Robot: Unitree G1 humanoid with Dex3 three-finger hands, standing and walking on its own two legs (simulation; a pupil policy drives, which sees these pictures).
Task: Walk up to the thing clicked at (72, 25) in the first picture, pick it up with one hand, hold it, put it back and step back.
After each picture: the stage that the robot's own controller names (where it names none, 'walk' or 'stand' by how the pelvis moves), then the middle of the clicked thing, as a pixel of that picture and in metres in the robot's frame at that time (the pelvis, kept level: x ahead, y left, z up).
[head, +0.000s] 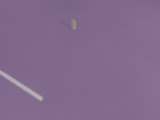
stand; (73, 24) +1.70 +0.09 -0.72
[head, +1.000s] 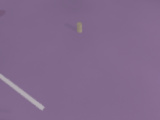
walk; (79, 27) +1.58 +0.13 -0.71
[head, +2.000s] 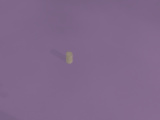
walk; (69, 57) +1.04 +0.13 -0.69
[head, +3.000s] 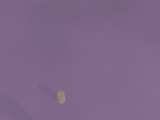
walk; (61, 97) +0.63 +0.12 -0.71
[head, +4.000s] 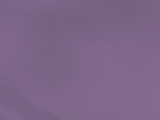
stand; out of the picture +0.39 +0.14 -0.70
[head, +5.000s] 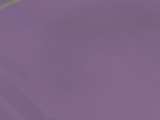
stand; out of the picture +0.33 +0.11 -0.72
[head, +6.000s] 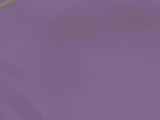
stand; out of the picture +0.32 +0.13 -0.72
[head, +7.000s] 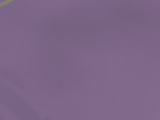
stand; out of the picture +0.34 +0.14 -0.73
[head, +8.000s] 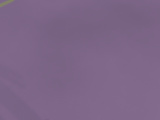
stand; out of the picture +0.33 +0.14 -0.73
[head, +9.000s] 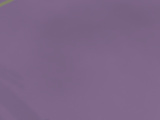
go down; out of the picture +0.33 +0.14 -0.73
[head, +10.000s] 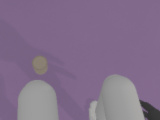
go down; (40, 65) +0.42 +0.14 -0.33
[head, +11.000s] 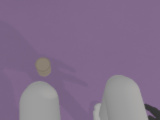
approach; (43, 67) +0.42 +0.14 -0.31
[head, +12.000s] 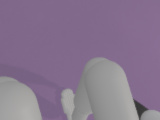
close in; out of the picture +0.42 +0.19 -0.23
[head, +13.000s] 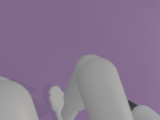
close; out of the picture +0.43 +0.20 -0.22
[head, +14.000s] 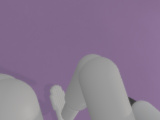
lift; out of the picture +0.41 +0.18 -0.23
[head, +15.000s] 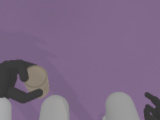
lift; (37, 83) +0.32 +0.16 -0.03
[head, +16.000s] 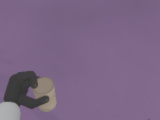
hold; (45, 94) +0.31 +0.14 +0.00
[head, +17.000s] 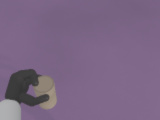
hold; (45, 93) +0.31 +0.14 +0.00
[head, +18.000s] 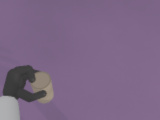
crouch; (42, 88) +0.34 +0.14 -0.05
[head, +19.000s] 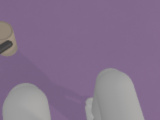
lower; (4, 40) +0.48 +0.20 -0.11
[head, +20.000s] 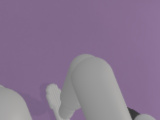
lower; out of the picture +0.44 +0.22 -0.23
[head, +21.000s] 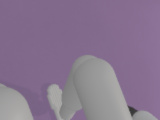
lower; out of the picture +0.43 +0.22 -0.24
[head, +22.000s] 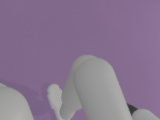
lower; out of the picture +0.43 +0.22 -0.24
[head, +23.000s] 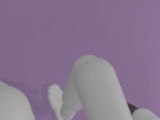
lower; out of the picture +0.43 +0.22 -0.24
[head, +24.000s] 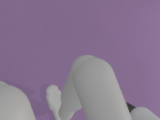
open; out of the picture +0.42 +0.20 -0.24
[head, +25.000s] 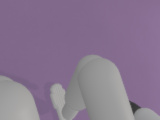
stand; out of the picture +0.42 +0.20 -0.23
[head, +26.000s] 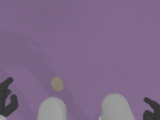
walk; (57, 83) +0.41 +0.13 -0.46
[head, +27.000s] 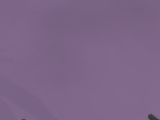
stand; out of the picture +0.35 +0.12 -0.66
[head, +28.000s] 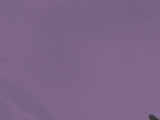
stand; out of the picture +0.35 +0.12 -0.66
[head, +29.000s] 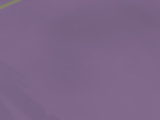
stand; out of the picture +0.36 +0.11 -0.72
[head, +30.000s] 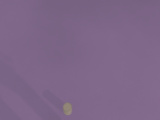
walk; (67, 108) +0.41 +0.07 -0.70
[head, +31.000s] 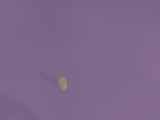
walk; (62, 83) +0.63 +0.14 -0.70
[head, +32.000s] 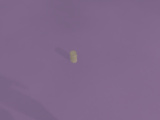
walk; (73, 56) +0.96 +0.12 -0.69
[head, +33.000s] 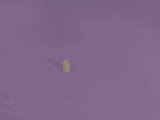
stand; (66, 65) +0.98 +0.16 -0.71
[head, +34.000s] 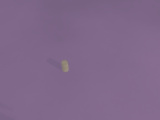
stand; (65, 66) +1.00 +0.18 -0.73
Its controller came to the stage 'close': yes
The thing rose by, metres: 0.71
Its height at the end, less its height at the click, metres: +0.00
